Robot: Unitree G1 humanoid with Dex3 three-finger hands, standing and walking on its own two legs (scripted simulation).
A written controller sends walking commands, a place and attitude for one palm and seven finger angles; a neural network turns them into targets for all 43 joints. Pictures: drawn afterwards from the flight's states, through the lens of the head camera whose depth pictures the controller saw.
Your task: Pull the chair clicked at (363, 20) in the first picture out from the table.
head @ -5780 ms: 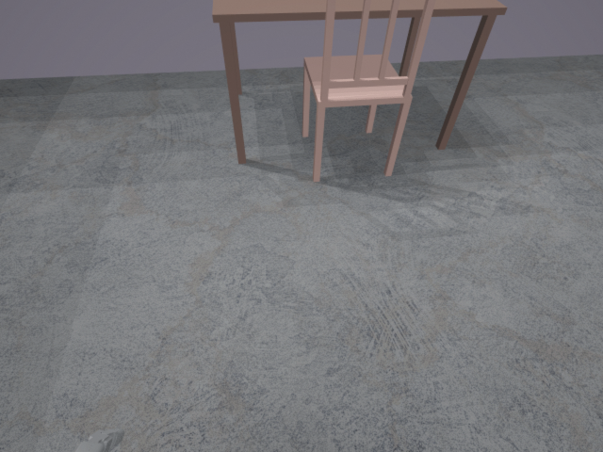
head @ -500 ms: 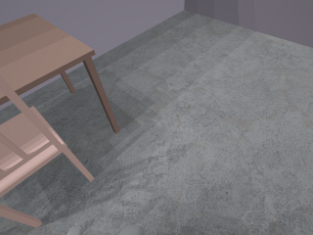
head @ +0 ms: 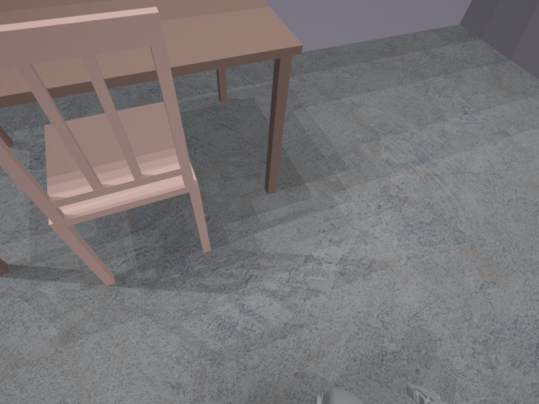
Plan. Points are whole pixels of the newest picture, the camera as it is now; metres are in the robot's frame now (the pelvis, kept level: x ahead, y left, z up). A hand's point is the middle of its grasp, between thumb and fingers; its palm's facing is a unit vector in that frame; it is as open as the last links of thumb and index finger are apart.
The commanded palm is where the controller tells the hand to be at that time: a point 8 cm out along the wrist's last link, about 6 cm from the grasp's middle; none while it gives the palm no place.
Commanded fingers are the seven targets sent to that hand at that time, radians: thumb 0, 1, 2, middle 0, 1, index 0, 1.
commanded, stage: turn to face it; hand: left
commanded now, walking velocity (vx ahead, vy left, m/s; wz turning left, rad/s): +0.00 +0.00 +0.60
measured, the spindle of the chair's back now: (67, 137) +0.59 +0.49 -0.06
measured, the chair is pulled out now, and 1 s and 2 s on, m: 0.00 0.00 0.00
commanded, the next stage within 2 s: take the last steps up to it in 0.66 s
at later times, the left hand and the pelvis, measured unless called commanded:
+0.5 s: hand out of the picture +0.06 +0.17 -0.12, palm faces +0.26 -0.92 -0.31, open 7.3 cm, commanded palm none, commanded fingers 0.00 0.90 0.90 -0.20 -0.30 -0.20 -0.30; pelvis +0.00 -0.05 +0.01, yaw +17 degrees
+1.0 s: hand out of the picture -0.10 +0.19 -0.16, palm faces +0.46 -0.86 -0.22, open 7.4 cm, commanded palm none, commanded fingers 0.00 0.90 0.90 -0.20 -0.30 -0.20 -0.30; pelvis -0.02 +0.00 +0.01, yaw +25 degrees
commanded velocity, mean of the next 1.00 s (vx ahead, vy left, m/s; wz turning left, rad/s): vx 0.08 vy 0.00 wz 0.33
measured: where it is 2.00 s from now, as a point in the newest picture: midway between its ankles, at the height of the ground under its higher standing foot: (236, 386)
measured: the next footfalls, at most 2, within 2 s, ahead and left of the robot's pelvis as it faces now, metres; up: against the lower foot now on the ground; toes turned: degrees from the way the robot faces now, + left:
right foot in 0.32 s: +0.06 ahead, -0.15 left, +0.00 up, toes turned +8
left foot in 0.76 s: -0.04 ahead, +0.09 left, +0.00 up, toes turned +27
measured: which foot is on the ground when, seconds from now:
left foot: down 0.00-0.32, up 0.34-0.74, down 0.76-1.00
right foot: up 0.00-0.30, down 0.32-0.76, up 0.78-1.00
